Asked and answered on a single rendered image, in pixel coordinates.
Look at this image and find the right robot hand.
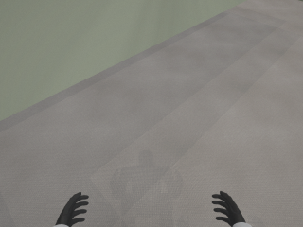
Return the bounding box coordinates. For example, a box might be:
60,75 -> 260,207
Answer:
212,191 -> 246,227

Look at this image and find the left robot hand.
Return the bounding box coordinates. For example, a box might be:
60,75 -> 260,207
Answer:
55,192 -> 89,227

